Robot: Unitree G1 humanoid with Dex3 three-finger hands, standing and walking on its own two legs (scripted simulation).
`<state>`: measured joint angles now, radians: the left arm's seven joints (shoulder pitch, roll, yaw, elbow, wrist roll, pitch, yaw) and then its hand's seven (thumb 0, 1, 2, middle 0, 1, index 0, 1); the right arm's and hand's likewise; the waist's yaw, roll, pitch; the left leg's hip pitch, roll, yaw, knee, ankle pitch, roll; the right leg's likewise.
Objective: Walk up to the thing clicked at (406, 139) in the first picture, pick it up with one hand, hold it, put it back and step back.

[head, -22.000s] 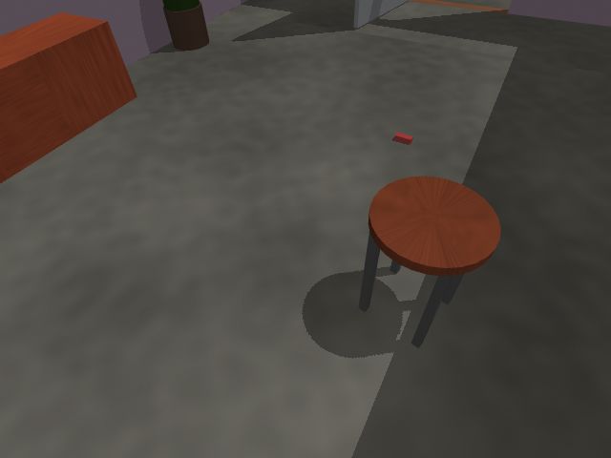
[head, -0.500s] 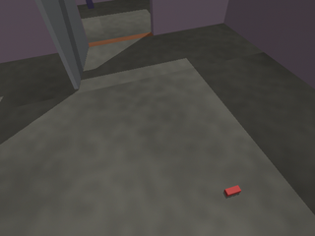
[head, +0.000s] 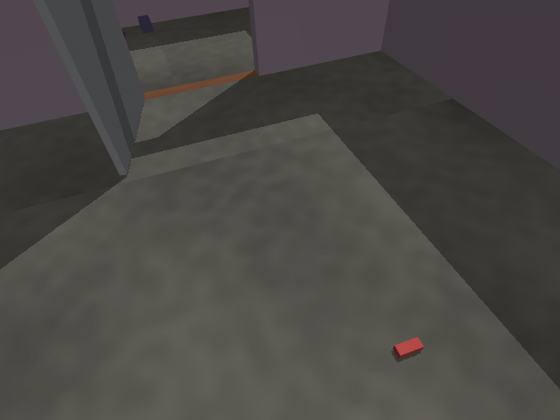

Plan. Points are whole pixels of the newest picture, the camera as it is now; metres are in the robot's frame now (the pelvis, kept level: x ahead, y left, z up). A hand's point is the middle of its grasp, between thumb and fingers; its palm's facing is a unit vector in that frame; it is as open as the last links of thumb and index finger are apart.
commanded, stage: walk up
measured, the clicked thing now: (408, 347) +0.53 -0.40 -0.76
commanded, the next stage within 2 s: none
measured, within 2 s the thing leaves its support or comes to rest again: neither
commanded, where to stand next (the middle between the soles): +0.96 +0.06 m, yaw +3 degrees
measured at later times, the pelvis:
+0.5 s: pelvis +0.19 +0.01 -0.02, yaw +5 degrees
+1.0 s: pelvis +0.42 -0.01 -0.01, yaw +3 degrees
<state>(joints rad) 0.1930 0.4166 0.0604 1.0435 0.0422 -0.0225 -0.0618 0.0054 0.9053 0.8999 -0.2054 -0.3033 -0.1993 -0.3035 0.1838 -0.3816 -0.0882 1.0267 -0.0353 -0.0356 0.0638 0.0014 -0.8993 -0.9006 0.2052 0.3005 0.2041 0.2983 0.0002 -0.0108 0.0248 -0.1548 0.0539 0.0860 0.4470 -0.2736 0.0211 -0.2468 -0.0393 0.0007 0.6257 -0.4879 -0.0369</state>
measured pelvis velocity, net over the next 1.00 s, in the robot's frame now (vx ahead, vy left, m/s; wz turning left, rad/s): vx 0.42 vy -0.01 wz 0.05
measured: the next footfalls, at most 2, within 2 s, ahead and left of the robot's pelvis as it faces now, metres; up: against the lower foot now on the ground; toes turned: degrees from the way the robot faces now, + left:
left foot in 0.42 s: +0.32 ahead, +0.12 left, +0.00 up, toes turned +8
right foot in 0.90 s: +0.53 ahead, -0.13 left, +0.00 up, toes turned -1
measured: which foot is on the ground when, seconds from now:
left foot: down 0.00-0.06, up 0.08-0.40, down 0.42-0.90, up 0.92-1.00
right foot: down 0.00-0.46, up 0.48-0.88, down 0.90-1.00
